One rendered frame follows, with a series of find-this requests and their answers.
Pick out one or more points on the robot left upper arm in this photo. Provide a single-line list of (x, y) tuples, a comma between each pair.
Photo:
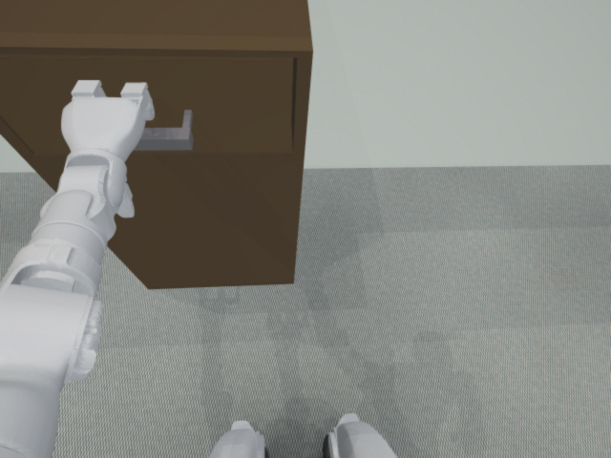
[(47, 338)]

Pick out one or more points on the left robot thigh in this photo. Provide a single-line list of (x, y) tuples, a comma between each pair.
[(239, 443)]

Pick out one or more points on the left robot hand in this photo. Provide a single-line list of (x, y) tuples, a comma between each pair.
[(112, 124)]

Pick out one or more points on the drawer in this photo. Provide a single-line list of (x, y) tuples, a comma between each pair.
[(239, 104)]

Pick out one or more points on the robot left shin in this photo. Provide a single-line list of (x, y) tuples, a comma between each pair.
[(241, 425)]

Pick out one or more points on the left robot forearm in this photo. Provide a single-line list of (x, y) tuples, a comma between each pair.
[(70, 240)]

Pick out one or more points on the handle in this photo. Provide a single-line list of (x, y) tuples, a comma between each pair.
[(163, 139)]

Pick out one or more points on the cabinet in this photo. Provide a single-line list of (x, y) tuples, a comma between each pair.
[(201, 219)]

